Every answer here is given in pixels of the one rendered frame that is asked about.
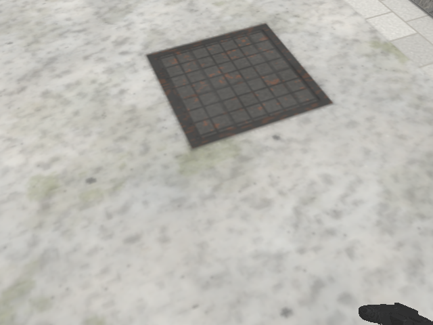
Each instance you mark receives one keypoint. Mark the robot right hand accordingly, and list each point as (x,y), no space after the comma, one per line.
(397,314)

